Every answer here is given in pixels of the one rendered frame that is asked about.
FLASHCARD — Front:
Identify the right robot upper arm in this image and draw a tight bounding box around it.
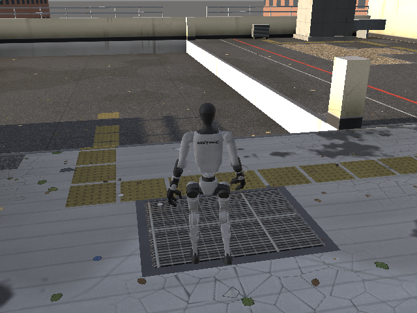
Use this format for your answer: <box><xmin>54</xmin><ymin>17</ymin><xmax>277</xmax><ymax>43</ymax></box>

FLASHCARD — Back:
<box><xmin>222</xmin><ymin>131</ymin><xmax>240</xmax><ymax>166</ymax></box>

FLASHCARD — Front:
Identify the robot right forearm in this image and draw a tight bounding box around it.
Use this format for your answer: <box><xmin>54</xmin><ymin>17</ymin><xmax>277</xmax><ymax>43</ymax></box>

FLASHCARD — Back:
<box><xmin>233</xmin><ymin>157</ymin><xmax>244</xmax><ymax>180</ymax></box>

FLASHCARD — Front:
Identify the left robot shin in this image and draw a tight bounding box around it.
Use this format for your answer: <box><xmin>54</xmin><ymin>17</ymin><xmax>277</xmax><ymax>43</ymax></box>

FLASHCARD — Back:
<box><xmin>189</xmin><ymin>214</ymin><xmax>199</xmax><ymax>256</ymax></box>

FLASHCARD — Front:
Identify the left robot hand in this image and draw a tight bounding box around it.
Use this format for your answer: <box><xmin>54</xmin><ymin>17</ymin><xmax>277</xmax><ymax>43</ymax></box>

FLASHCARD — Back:
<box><xmin>167</xmin><ymin>188</ymin><xmax>182</xmax><ymax>207</ymax></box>

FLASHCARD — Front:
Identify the left robot upper arm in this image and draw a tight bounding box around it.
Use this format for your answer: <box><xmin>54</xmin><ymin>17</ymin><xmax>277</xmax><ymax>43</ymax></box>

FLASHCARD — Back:
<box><xmin>177</xmin><ymin>132</ymin><xmax>194</xmax><ymax>169</ymax></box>

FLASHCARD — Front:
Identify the humanoid robot head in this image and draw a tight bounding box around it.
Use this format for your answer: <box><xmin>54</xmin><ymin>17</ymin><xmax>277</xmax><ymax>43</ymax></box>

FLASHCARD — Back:
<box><xmin>197</xmin><ymin>103</ymin><xmax>219</xmax><ymax>134</ymax></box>

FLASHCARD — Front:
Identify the robot left forearm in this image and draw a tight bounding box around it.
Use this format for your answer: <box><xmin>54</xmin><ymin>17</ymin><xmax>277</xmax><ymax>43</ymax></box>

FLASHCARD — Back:
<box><xmin>169</xmin><ymin>159</ymin><xmax>183</xmax><ymax>190</ymax></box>

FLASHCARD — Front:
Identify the right robot hand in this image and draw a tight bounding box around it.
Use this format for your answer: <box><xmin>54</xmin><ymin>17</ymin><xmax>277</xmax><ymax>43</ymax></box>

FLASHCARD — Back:
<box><xmin>231</xmin><ymin>178</ymin><xmax>246</xmax><ymax>190</ymax></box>

